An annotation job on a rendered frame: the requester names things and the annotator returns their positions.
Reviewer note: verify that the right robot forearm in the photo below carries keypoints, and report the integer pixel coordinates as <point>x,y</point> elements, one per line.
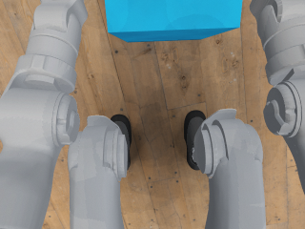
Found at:
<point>280,26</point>

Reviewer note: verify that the left robot forearm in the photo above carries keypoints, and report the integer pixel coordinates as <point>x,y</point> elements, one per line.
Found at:
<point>53,46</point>

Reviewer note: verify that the robot left thigh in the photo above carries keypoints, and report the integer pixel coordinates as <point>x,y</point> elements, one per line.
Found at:
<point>95,201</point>

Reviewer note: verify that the carton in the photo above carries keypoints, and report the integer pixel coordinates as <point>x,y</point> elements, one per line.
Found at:
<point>171,20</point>

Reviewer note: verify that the right robot upper arm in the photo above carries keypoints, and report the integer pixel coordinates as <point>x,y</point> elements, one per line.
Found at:
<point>284,115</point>

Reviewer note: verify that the left robot upper arm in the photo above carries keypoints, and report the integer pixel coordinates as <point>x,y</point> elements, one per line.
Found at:
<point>34,126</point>

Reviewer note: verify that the right robot shin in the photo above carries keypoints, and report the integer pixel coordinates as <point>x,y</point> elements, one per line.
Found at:
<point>229,114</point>

